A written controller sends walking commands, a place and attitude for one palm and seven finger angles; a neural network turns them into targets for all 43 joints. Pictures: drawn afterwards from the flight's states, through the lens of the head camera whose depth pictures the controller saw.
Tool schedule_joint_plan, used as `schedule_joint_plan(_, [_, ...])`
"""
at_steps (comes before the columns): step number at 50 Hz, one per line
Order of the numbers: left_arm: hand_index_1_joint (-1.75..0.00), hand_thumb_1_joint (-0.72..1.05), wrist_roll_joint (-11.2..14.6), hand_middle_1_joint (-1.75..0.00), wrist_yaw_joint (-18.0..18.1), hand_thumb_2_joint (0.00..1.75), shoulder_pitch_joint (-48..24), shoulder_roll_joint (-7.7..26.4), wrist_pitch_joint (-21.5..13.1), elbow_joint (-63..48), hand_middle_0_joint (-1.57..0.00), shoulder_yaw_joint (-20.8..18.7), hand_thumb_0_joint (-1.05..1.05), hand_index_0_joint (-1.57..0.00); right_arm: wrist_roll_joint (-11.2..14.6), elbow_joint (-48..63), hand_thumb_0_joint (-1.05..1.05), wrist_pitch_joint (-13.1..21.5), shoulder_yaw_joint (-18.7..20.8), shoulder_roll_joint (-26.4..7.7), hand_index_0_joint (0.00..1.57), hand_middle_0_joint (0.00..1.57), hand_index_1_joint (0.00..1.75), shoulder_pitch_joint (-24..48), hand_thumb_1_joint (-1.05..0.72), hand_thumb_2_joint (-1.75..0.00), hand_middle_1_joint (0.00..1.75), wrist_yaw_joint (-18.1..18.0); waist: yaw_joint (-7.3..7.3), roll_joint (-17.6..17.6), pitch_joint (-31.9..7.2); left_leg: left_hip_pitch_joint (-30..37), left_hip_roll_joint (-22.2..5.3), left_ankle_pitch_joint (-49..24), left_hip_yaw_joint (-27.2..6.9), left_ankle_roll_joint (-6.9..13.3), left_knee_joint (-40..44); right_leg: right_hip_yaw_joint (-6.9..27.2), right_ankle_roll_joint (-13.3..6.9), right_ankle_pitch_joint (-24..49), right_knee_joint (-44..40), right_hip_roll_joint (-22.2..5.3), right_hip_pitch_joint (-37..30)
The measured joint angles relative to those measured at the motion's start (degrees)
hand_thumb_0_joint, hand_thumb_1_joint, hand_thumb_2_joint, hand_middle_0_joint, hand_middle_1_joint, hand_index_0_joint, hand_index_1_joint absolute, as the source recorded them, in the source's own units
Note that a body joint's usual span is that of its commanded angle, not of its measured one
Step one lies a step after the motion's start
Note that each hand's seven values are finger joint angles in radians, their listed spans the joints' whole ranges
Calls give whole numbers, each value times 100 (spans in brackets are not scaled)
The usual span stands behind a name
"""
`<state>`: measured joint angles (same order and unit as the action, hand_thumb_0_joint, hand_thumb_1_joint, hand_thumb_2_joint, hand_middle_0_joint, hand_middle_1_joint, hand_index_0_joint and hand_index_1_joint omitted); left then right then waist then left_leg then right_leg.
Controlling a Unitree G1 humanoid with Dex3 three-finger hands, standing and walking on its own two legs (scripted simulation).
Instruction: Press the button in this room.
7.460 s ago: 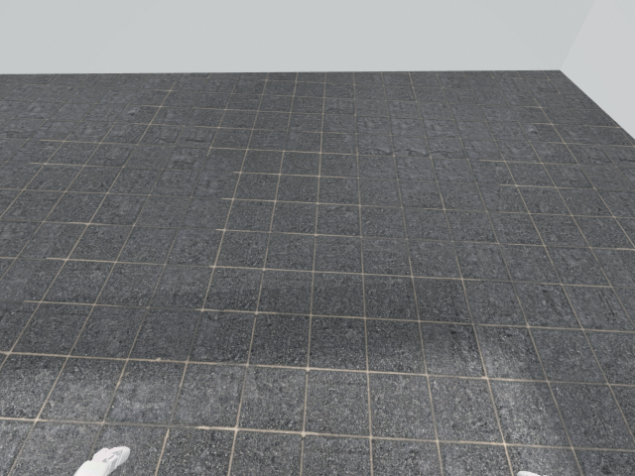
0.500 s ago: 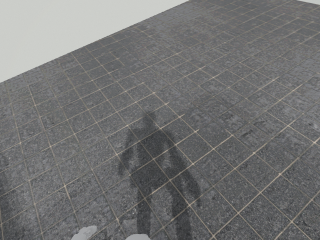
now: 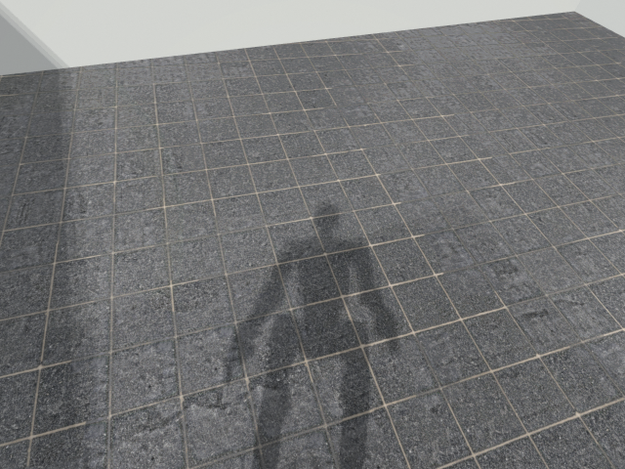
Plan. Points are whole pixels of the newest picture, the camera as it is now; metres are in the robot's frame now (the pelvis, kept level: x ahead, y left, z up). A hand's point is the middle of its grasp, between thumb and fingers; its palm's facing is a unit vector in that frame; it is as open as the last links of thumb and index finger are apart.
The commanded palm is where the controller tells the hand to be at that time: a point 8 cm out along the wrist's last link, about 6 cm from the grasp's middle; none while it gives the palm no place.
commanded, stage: turn or walk to find it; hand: left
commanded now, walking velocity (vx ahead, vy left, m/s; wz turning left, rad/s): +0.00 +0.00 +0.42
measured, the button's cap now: out of the picture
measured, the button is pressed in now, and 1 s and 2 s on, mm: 0 0 0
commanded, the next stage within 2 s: none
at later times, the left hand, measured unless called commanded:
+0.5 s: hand out of the picture +0.07 +0.17 -0.13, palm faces +0.18 -0.94 -0.29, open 7.4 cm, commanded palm none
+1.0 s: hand out of the picture -0.16 +0.14 -0.17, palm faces +0.49 -0.84 -0.25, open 7.4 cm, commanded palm none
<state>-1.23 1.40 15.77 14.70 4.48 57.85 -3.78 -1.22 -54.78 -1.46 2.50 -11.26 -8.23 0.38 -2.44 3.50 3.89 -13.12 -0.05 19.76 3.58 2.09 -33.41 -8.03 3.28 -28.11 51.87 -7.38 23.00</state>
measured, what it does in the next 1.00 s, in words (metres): steps on the spot, turning left: right foot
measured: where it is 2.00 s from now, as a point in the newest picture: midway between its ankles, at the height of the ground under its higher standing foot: outside the picture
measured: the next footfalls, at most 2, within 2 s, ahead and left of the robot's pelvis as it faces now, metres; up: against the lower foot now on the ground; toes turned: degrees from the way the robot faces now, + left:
right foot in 0.44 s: +0.04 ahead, -0.13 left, +0.00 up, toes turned +7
left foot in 1.02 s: -0.11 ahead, +0.07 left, +0.00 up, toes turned +30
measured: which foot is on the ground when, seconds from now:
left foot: down 0.00-0.46, up 0.48-1.00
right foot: up 0.00-0.42, down 0.44-1.00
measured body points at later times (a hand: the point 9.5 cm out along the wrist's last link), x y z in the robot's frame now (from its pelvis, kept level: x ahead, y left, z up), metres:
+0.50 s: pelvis -0.03 -0.04 +0.00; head +0.00 -0.08 +0.45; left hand +0.06 +0.22 -0.11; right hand +0.03 -0.28 -0.17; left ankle -0.03 +0.09 -0.71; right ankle +0.00 -0.13 -0.73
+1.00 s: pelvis -0.08 -0.04 +0.00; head -0.06 -0.02 +0.45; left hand -0.19 +0.19 -0.15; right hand +0.11 -0.24 -0.14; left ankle -0.15 +0.05 -0.72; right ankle +0.00 -0.13 -0.73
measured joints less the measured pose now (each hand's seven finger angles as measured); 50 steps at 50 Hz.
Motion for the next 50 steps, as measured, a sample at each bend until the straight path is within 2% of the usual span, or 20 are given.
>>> schedule_joint_plan(4, [-30,91,13,-30,-59,90,-137,16,-8,1,-20,-7,1,-20,2,25,0,34,-75,58,20,20,30,-15,-90,-90,30,-71,49,-126,-45,174,49,-311,-194,60,461,376,109,347,918,179,318])
schedule_joint_plan(9, [-30,91,29,-30,-60,90,-359,-14,-90,-157,-20,17,1,-20,19,5,0,62,-94,101,20,21,30,-113,-90,-90,30,-74,92,-182,-60,273,192,-562,-342,100,797,626,234,613,993,206,361])
schedule_joint_plan(14, [-30,91,48,-30,-32,90,-624,-102,-84,-296,-20,47,1,-20,-13,-28,0,34,-48,103,20,21,30,-308,-90,-90,30,-64,246,-267,-56,197,295,-642,-509,76,794,695,256,409,406,287,136])
schedule_joint_plan(18, [-30,91,76,-30,-20,90,-856,-219,-114,-427,-20,92,1,-20,-43,-84,0,-24,8,37,20,21,30,-486,-90,-90,30,-63,404,-399,-23,30,342,-665,-684,-14,659,694,182,258,-394,429,-167])
schedule_joint_plan(21, [-30,90,100,-30,-24,90,-957,-309,-199,-542,-20,134,1,-20,-45,-144,0,-81,59,-37,20,21,30,-615,-90,-90,30,-55,466,-498,-28,-161,383,-647,-808,-132,473,653,112,647,-1343,541,-542])
schedule_joint_plan(22, [-30,90,100,-30,-24,90,-960,-333,-247,-578,-20,148,1,-20,-30,-161,0,-96,79,-63,20,21,30,-666,-90,-90,30,-50,466,-521,-45,-248,406,-611,-845,-184,354,617,37,974,-1792,561,-724])
schedule_joint_plan(23, [-30,90,81,-30,-13,90,-977,-410,-300,-576,-20,164,1,-20,-5,-189,0,-113,111,-130,20,21,30,-690,-90,-90,30,-42,480,-676,-17,-335,346,-553,-941,-225,174,511,-194,1149,-1934,648,-793])
schedule_joint_plan(24, [-30,90,56,-30,-13,90,-967,-463,-340,-591,-20,198,1,-20,9,-215,0,-142,144,-173,20,21,30,-712,-90,-90,30,-43,502,-760,0,-474,340,-125,-975,-269,-193,419,-377,1180,-1921,670,-807])
schedule_joint_plan(26, [-30,90,45,-30,-12,90,-883,-529,-376,-626,-20,242,1,-20,-7,-255,0,-230,195,-218,20,21,30,-771,-90,-90,30,-31,514,-760,-37,-874,406,532,-882,-330,-1335,279,-570,1145,-1924,573,-849])
schedule_joint_plan(28, [-30,90,49,-30,0,90,-773,-578,-356,-623,-20,244,1,-20,-30,-299,0,-301,243,-265,20,20,30,-799,-90,-90,30,10,487,-732,-78,-1196,358,525,-769,-378,-2389,180,-619,1196,-2084,496,-953])
schedule_joint_plan(30, [-30,90,52,-30,6,90,-673,-610,-338,-580,-20,246,1,-20,-46,-313,0,-324,274,-313,20,20,30,-810,-91,-90,30,42,485,-730,-94,-1389,220,256,-709,-446,-3067,75,-624,1297,-2258,457,-1040])
schedule_joint_plan(34, [-30,90,55,-30,6,90,-492,-638,-355,-486,-20,249,1,-20,-52,-339,0,-342,297,-358,20,20,30,-840,-91,-90,30,68,460,-698,-103,-1457,-29,-125,-727,-595,-3531,-164,-658,1422,-2459,396,-1118])
schedule_joint_plan(38, [-30,90,37,-30,25,90,-300,-634,-384,-403,-20,222,1,-20,-54,-402,0,-382,279,-363,20,20,30,-791,-91,-90,30,65,346,-627,-94,-1278,-179,-76,-715,-679,-3324,-362,-673,1472,-2504,335,-1091])
schedule_joint_plan(42, [-30,91,-6,-30,19,90,-131,-557,-374,-300,-20,199,1,-20,-38,-413,0,-396,241,-339,20,20,30,-624,-91,-90,30,57,218,-547,-56,-997,-249,245,-567,-683,-2702,-551,-643,1491,-2453,246,-1009])
schedule_joint_plan(48, [-30,90,-62,-30,2,90,29,-331,-317,-133,-20,123,1,-20,33,-264,0,-294,137,-236,20,20,30,-218,-91,-90,30,50,7,-348,24,-470,-216,678,-169,-557,-1315,-796,-514,1489,-2204,48,-793])
schedule_joint_plan(50, [-30,90,-53,-30,-2,90,66,-232,-291,-77,-20,82,1,-20,51,-170,0,-206,99,-193,20,20,30,-106,-91,-90,30,43,-15,-270,27,-188,-175,385,-35,-499,-561,-884,-427,1431,-1990,-54,-688])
